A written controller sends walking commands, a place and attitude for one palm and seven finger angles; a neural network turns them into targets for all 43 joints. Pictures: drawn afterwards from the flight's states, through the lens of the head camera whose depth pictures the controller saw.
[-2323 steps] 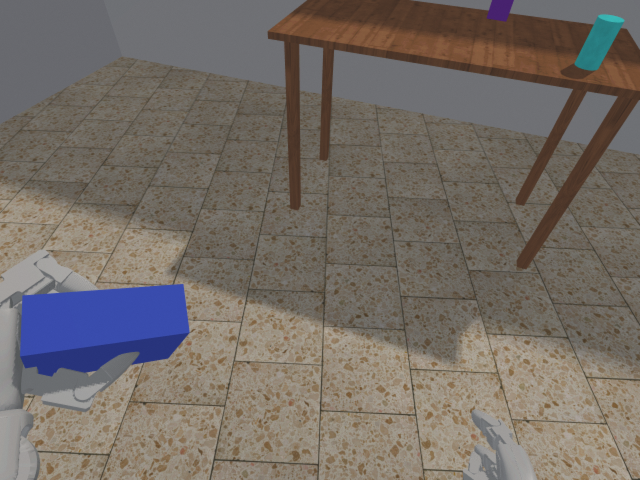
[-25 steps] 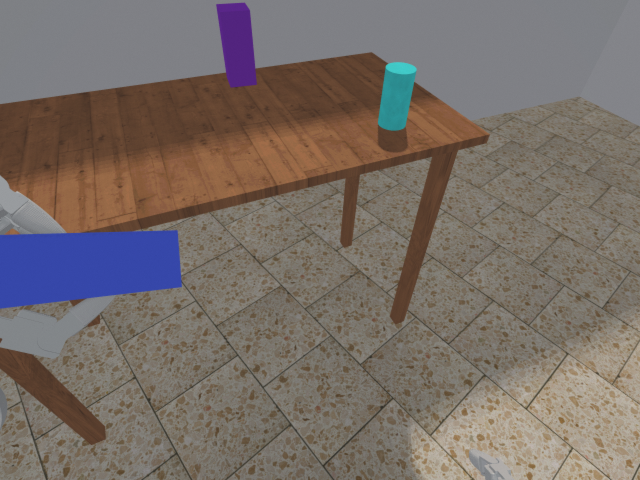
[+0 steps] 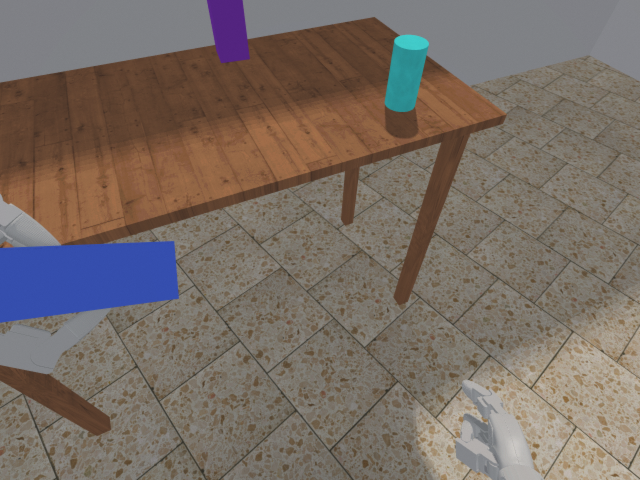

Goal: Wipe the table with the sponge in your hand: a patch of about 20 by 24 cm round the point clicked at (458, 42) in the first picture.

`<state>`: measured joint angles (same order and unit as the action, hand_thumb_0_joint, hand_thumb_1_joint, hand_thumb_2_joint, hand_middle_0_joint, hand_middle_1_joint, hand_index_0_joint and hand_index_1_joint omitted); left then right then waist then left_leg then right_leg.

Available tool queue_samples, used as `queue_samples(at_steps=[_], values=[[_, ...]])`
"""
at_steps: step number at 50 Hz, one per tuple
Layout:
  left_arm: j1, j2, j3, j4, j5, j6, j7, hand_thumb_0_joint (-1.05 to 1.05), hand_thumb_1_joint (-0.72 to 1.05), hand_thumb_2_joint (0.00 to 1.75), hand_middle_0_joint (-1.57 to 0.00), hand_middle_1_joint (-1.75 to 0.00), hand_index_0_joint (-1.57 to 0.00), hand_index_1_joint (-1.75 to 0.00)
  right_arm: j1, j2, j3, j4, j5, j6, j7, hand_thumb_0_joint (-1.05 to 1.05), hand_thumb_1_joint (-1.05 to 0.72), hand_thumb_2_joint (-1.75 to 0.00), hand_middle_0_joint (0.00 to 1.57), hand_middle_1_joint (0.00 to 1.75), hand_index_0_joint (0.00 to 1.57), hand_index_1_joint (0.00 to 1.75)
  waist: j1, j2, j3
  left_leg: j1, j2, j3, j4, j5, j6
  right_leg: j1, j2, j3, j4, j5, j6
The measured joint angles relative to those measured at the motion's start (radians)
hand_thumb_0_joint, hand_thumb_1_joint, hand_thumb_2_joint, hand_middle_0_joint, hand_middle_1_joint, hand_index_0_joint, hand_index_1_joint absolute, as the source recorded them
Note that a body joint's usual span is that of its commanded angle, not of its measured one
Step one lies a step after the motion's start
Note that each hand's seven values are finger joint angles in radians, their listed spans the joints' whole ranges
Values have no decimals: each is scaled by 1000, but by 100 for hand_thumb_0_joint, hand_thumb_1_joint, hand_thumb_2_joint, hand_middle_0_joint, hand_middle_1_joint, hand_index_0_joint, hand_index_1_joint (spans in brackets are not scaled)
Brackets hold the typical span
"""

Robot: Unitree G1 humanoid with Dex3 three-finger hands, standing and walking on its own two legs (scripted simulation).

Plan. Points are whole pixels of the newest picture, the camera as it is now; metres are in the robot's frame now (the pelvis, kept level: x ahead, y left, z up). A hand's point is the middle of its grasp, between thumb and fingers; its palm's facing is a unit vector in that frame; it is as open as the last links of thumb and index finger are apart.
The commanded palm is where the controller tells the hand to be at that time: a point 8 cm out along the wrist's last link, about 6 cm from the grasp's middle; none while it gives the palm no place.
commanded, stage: stop stepping back and stand still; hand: left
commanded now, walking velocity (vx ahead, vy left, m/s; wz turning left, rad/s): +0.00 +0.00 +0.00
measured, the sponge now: (108, 278) +0.25 +0.20 +0.20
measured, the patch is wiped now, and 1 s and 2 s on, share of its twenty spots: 0.95 0.95 0.95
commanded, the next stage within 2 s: stand and wait in 0.76 s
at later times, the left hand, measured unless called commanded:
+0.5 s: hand out of the picture +0.20 +0.26 +0.22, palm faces +0.45 -0.81 -0.37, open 9.0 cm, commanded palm +0.14 +0.30 +0.25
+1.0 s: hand out of the picture +0.20 +0.26 +0.22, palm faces +0.45 -0.81 -0.37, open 9.0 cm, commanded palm +0.14 +0.31 +0.25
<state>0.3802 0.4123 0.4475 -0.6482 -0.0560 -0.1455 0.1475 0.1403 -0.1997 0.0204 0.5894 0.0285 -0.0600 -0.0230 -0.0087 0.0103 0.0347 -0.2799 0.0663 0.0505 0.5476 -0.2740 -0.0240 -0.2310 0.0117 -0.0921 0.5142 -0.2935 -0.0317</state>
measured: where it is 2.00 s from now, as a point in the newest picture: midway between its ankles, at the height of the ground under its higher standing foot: outside the picture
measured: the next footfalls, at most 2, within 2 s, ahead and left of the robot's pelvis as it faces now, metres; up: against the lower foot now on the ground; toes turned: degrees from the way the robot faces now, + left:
none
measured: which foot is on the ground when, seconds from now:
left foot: down 0.00-1.00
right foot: down 0.00-1.00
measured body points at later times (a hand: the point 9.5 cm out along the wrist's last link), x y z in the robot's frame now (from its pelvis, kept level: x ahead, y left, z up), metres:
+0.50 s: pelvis -0.02 +0.02 +0.00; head -0.01 +0.02 +0.45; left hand +0.17 +0.30 +0.24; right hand +0.15 -0.21 -0.08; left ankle +0.01 +0.13 -0.73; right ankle -0.01 -0.09 -0.73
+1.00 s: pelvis -0.02 +0.03 +0.00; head +0.00 +0.03 +0.45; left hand +0.17 +0.31 +0.24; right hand +0.16 -0.20 -0.08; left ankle +0.01 +0.13 -0.73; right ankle -0.01 -0.09 -0.73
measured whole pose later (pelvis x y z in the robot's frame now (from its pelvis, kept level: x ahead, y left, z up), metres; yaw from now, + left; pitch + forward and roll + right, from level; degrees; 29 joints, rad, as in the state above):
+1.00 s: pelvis -0.02 +0.03 +0.00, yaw +0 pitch +1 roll -2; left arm 0.39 0.39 0.43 -0.61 -0.05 -0.15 0.16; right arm 0.16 -0.20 0.02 0.61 0.01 -0.07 -0.04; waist 0.00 0.02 0.02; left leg -0.30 0.05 0.07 0.51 -0.22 0.01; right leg -0.23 0.00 -0.08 0.43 -0.21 0.00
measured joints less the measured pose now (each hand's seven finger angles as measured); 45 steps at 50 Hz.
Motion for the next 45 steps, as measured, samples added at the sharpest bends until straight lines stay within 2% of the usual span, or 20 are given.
queue_samples(at_steps=[9,18,45], values=[[26,9,-1,-3,-3,9,2,-2,-45,107,-84,-143,-87,-146,7,0,1,-6,-2,10,-8,1,-90,-90,20,30,21,30,-1,0,2,-2,1,6,-21,18,9,6,3,6,-43,34,7],[23,-10,-11,18,-4,4,12,-2,-45,107,-84,-143,-87,-146,29,-9,-1,13,-6,9,-16,1,-90,-90,20,30,21,30,3,8,-15,-12,0,5,-27,35,17,7,3,4,-72,63,12],[2,-23,-21,39,4,-6,15,-2,-45,107,-84,-143,-87,-146,26,3,6,26,-15,-12,-18,1,-90,-90,20,30,21,30,6,11,-14,-19,-18,16,-42,54,39,-1,-14,15,-88,89,32]])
